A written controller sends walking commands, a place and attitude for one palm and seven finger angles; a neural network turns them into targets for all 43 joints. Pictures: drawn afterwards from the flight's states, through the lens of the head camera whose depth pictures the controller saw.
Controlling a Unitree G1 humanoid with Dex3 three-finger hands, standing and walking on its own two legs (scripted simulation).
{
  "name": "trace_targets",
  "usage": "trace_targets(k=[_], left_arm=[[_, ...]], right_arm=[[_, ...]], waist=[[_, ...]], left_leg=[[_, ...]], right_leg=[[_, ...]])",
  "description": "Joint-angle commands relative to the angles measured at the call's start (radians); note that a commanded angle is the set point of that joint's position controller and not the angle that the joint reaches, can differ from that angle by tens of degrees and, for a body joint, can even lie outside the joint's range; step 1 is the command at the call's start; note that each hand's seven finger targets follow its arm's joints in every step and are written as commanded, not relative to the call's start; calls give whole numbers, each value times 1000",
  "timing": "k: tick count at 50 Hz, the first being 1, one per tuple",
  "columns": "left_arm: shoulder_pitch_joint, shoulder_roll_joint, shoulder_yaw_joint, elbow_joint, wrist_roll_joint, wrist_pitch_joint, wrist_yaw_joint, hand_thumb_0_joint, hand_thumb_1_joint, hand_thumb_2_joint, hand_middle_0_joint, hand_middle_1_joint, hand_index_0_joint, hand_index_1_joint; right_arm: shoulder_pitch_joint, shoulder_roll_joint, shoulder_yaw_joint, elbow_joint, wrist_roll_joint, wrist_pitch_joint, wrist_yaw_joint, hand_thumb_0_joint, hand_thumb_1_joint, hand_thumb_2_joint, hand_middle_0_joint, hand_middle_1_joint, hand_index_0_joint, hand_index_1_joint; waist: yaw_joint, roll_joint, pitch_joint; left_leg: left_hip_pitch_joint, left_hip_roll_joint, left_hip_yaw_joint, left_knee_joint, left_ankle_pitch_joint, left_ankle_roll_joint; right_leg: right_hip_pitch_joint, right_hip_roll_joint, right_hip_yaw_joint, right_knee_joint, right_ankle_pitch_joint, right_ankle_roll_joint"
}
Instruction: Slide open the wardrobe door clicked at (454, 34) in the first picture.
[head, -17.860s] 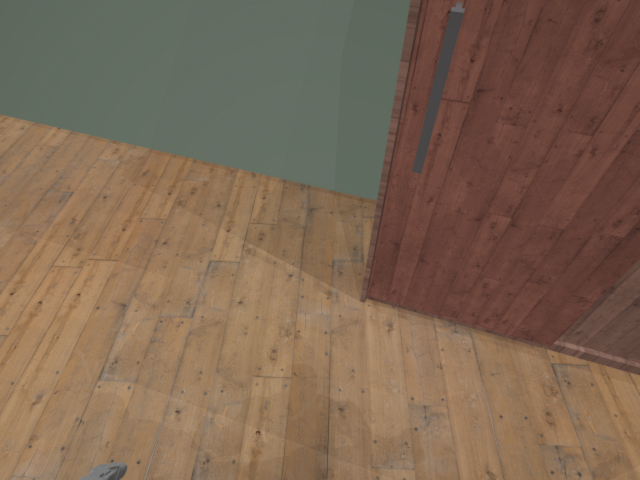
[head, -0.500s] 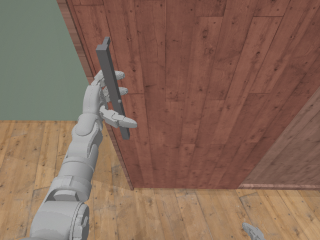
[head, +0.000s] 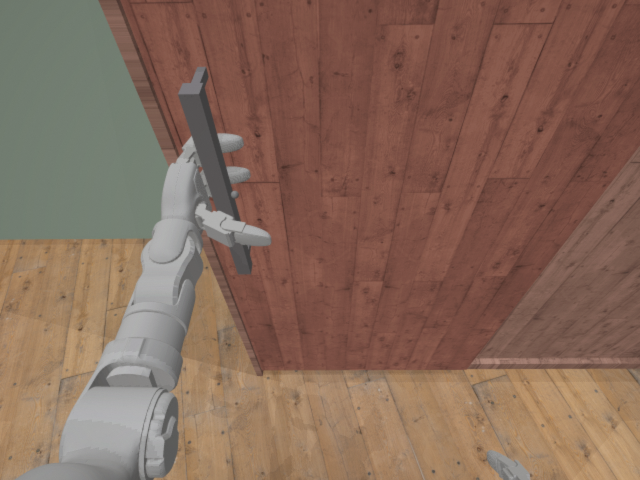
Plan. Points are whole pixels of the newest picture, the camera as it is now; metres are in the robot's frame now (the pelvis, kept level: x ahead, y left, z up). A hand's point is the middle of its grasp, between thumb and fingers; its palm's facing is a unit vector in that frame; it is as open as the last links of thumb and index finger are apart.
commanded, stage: slide the fingers in behind the handle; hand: left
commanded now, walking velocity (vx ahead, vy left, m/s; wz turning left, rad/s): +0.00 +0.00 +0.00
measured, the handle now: (227, 190) +0.48 +0.15 +0.09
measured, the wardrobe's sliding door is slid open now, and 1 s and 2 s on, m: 0.00 0.00 0.00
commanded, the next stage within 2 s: grip the handle and tug to test in 0.24 s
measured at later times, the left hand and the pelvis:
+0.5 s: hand (230, 198) +0.42 +0.12 +0.13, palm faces +0.01 -1.00 -0.01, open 13.5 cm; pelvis +0.00 +0.01 +0.00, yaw +0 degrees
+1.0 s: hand (230, 196) +0.42 +0.12 +0.13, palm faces +0.00 -1.00 +0.00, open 6.0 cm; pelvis +0.00 +0.00 +0.00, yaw +0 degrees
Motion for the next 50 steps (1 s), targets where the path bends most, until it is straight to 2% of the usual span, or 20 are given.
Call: trace_targets(k=[1, 3, 5, 9, 12, 17, 19, 23, 27, 29, 31, 33, 35, 37, 38, 40, 42, 45, 47, 50], left_arm=[[-423, 160, 35, -233, -7, -73, -5, 0, -500, 300, -300, -1200, -300, -1200], [-422, 142, 18, -252, -4, -74, -3, 0, -500, 300, -300, -1200, -300, -1200], [-390, 163, 40, -249, -3, -68, 0, 0, -500, 300, -300, -1200, -300, -1200], [-432, 138, 12, -260, -6, -59, -2, 0, -500, 300, -300, -1200, -300, -1200], [-426, 158, 32, -275, -7, -63, 5, 0, -500, 300, -300, -1200, -300, -1200], [-361, 110, -5, -289, -3, -62, -1, 0, -500, 300, -300, -1200, -300, -1200], [-424, 83, -41, -283, 0, -49, -2, 0, -407, 340, -310, -1213, -310, -1213], [-440, 94, -32, -281, 6, -42, 13, 0, -220, 420, -330, -1240, -330, -1240], [-459, 63, -60, -255, 8, -44, 14, 0, -33, 500, -350, -1267, -350, -1267], [-479, 101, -29, -238, 7, -47, 18, 0, 60, 540, -360, -1280, -360, -1280], [-480, 67, -60, -273, 11, -58, 10, 0, 153, 580, -370, -1293, -370, -1293], [-429, 65, -50, -278, 4, -64, 9, 0, 247, 620, -380, -1307, -380, -1307], [-439, 39, -73, -301, 1, -66, 5, 0, 340, 660, -390, -1320, -390, -1320], [-426, 72, -50, -271, 0, -62, 7, 0, 433, 700, -400, -1333, -400, -1333], [-410, 89, -31, -268, -1, -61, 6, 0, 480, 720, -405, -1340, -405, -1340], [-430, 87, -35, -267, 0, -55, 1, 0, 573, 760, -415, -1353, -415, -1353], [-427, 129, -3, -236, 0, -50, 0, 0, 667, 800, -425, -1367, -425, -1367], [-441, 110, -15, -266, 0, -52, -6, 0, 807, 860, -440, -1387, -440, -1387], [-408, 138, 17, -274, -5, -60, -2, 0, 900, 900, -450, -1400, -450, -1400], [-406, 124, 5, -271, -10, -58, -8, 0, 900, 900, -450, -1400, -450, -1400]], right_arm=[[-12, -113, -46, -121, -3, -45, -5, 0, -900, -900, 200, 300, 200, 300], [-16, -111, -44, -129, -4, -46, -3, 0, -900, -900, 200, 300, 200, 300], [-18, -113, -46, -127, -3, -44, -3, 0, -900, -900, 200, 300, 200, 300], [-20, -112, -44, -127, -1, -41, -5, 0, -900, -900, 200, 300, 200, 300], [-23, -113, -46, -130, -4, -42, -8, 0, -900, -900, 200, 300, 200, 300], [-29, -108, -44, -137, -4, -49, -1, 0, -900, -900, 200, 300, 200, 300], [-30, -107, -41, -125, 0, -47, -3, 0, -900, -900, 200, 300, 200, 300], [-30, -109, -43, -127, -4, -48, -6, 0, -900, -900, 200, 300, 200, 300], [-26, -108, -42, -123, -4, -50, -7, 0, -900, -900, 200, 300, 200, 300], [-23, -111, -39, -114, -7, -48, -9, 0, -900, -900, 200, 300, 200, 300], [-26, -104, -40, -121, -7, -52, -4, 0, -900, -900, 200, 300, 200, 300], [-23, -104, -44, -125, -8, -55, 1, 0, -900, -900, 200, 300, 200, 300], [-25, -103, -43, -125, -8, -59, 4, 0, -900, -900, 200, 300, 200, 300], [-17, -112, -46, -123, -8, -57, 3, 0, -900, -900, 200, 300, 200, 300], [-25, -112, -45, -123, -6, -57, 2, 0, -900, -900, 200, 300, 200, 300], [-25, -110, -44, -122, -6, -54, -1, 0, -900, -900, 200, 300, 200, 300], [-22, -115, -43, -119, -6, -46, -6, 0, -900, -900, 200, 300, 200, 300], [-29, -106, -39, -126, -6, -45, -5, 0, -900, -900, 200, 300, 200, 300], [-23, -112, -45, -130, -9, -45, -5, 0, -900, -900, 200, 300, 200, 300], [-25, -110, -44, -126, -6, -45, -3, 0, -900, -900, 200, 300, 200, 300]], waist=[[4, -79, -353], [8, -51, -349], [13, -67, -339], [-5, -68, -305], [6, -65, -334], [16, -48, -336], [-11, -44, -284], [-5, -56, -317], [-12, -65, -308], [-14, -80, -305], [-10, -35, -337], [4, -40, -360], [-3, -36, -358], [-3, -98, -331], [2, -74, -324], [-3, -73, -323], [0, -89, -308], [6, -31, -330], [15, -55, -363], [7, -67, -340]], left_leg=[[-32, -36, -10, -74, 206, 31], [-21, -35, -14, -80, 215, 29], [-31, -35, -7, -77, 221, 30], [-19, -31, -14, -83, 198, 30], [-8, -31, -15, -83, 204, 30], [4, -28, -17, -84, 250, 24], [4, -27, -22, -87, 210, 22], [13, -29, -30, -86, 199, 24], [15, -28, -35, -84, 200, 23], [-4, -32, -33, -81, 179, 27], [17, -33, -31, -77, 210, 23], [32, -29, -33, -73, 264, 20], [35, -29, -29, -68, 276, 19], [10, -27, -35, -75, 254, 23], [2, -28, -27, -74, 232, 24], [-4, -31, -23, -76, 220, 26], [-21, -32, -25, -81, 201, 29], [-7, -36, -24, -79, 212, 25], [-1, -35, -21, -73, 254, 27], [-12, -34, -18, -74, 242, 27]], right_leg=[[319, 22, 41, -30, 252, 1], [312, 22, 36, -27, 249, -3], [321, 22, 40, -29, 261, -2], [284, 23, 34, -40, 226, -1], [304, 22, 37, -38, 223, -3], [304, 23, 28, -27, 261, -8], [251, 24, 22, -39, 216, -5], [257, 23, 23, -37, 191, -6], [243, 24, 19, -35, 187, -6], [250, 22, 27, -40, 181, -4], [256, 23, 26, -29, 210, -9], [272, 25, 20, -18, 251, -11], [268, 25, 20, -16, 270, -9], [277, 25, 17, -23, 252, -6], [273, 24, 24, -27, 238, -5], [277, 23, 28, -31, 238, -4], [291, 20, 31, -39, 218, -3], [286, 21, 31, -31, 228, -9], [318, 22, 29, -24, 270, -7], [310, 22, 31, -29, 272, -5]])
